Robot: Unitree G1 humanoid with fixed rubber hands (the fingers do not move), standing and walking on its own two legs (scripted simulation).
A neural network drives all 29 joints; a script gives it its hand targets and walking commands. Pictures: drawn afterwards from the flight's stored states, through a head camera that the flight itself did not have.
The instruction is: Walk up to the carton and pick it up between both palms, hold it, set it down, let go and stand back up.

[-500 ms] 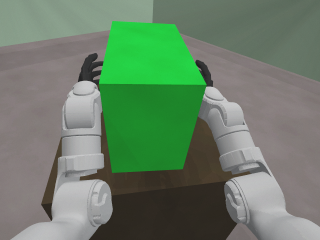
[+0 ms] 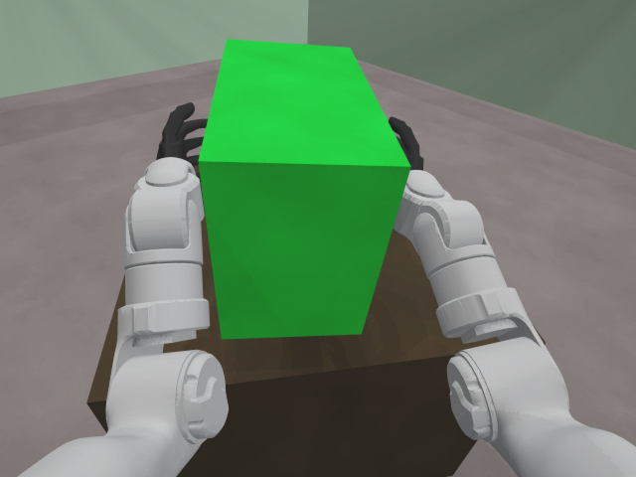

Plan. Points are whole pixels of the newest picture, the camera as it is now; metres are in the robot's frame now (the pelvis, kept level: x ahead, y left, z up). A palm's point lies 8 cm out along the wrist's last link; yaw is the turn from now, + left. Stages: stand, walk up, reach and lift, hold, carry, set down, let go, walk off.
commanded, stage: hold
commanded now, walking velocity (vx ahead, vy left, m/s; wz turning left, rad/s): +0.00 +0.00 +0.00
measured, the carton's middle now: (291, 180) +0.42 +0.00 +0.21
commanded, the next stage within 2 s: set down in 1.52 s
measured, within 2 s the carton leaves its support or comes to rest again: neither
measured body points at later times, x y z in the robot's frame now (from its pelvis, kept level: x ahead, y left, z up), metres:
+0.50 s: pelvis +0.00 +0.00 +0.00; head -0.07 +0.03 +0.44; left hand +0.39 +0.14 +0.25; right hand +0.38 -0.13 +0.24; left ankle +0.03 +0.12 -0.75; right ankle +0.01 -0.12 -0.75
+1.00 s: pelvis +0.00 +0.00 +0.00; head -0.07 +0.02 +0.44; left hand +0.39 +0.14 +0.26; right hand +0.38 -0.13 +0.24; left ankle +0.03 +0.12 -0.75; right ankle +0.01 -0.12 -0.75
